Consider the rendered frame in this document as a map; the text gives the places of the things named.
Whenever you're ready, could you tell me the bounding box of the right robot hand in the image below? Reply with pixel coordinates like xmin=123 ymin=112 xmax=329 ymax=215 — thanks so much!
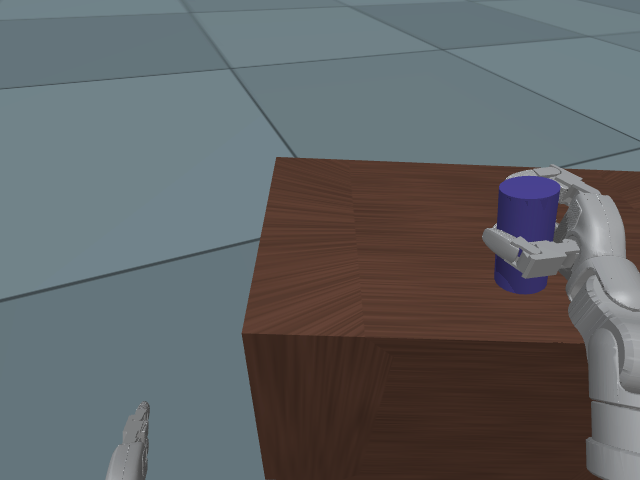
xmin=482 ymin=164 xmax=626 ymax=281

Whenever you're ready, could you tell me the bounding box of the right robot arm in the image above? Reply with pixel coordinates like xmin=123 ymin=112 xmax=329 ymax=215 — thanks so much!
xmin=565 ymin=256 xmax=640 ymax=480

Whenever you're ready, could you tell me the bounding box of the left robot hand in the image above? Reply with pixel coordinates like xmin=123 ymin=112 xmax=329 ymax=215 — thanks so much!
xmin=105 ymin=401 xmax=150 ymax=480

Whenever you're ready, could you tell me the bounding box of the can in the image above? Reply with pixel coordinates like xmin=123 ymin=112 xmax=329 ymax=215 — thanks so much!
xmin=494 ymin=176 xmax=561 ymax=294

